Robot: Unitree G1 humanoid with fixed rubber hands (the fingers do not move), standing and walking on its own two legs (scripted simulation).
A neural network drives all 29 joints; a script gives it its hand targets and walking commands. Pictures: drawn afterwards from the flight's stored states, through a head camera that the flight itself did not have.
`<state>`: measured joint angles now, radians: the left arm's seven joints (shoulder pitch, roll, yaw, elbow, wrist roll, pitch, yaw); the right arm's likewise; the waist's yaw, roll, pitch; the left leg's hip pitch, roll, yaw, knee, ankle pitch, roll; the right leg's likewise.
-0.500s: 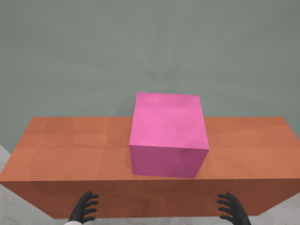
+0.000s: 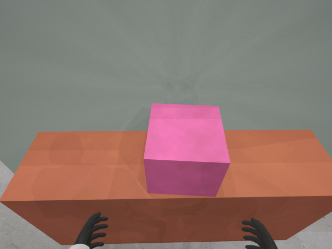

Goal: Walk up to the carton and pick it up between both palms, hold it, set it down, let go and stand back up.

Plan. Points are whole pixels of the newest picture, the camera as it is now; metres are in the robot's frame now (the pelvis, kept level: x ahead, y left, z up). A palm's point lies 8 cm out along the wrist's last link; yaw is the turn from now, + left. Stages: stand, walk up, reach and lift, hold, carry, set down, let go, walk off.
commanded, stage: let go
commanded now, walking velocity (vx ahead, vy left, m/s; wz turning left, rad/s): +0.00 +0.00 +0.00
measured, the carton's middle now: (183, 149) +0.47 -0.03 -0.10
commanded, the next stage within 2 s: stand in 0.10 s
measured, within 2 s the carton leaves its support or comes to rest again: neither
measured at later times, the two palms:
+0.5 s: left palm out of the picture +0.03 +0.26 -0.13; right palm out of the picture +0.05 -0.24 -0.12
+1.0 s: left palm out of the picture -0.04 +0.24 -0.15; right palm out of the picture +0.00 -0.18 -0.14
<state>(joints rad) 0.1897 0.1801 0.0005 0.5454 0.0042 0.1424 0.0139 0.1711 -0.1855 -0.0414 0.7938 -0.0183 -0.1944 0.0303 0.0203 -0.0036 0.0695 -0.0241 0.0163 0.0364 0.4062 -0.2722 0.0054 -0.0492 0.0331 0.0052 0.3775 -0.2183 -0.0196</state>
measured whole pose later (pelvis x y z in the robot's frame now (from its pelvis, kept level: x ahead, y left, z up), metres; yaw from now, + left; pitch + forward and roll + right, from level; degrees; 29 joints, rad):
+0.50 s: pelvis +0.00 +0.01 +0.00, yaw +4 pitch -2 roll -1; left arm 0.30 0.21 0.04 0.88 0.02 0.00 0.02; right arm 0.33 -0.21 -0.07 0.91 -0.02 0.00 0.00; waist 0.01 0.00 0.00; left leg -0.13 -0.02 -0.02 0.42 -0.25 0.02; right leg -0.13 0.00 -0.05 0.38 -0.22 0.00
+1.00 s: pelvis +0.00 +0.04 +0.00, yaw +4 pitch -3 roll +0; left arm 0.33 0.13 0.02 1.15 0.02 0.00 0.04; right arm 0.35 -0.13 -0.03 1.09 -0.01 -0.01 -0.03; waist 0.01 -0.01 0.02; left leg -0.08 -0.07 -0.02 0.38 -0.24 0.07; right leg -0.09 -0.06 -0.04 0.38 -0.23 0.05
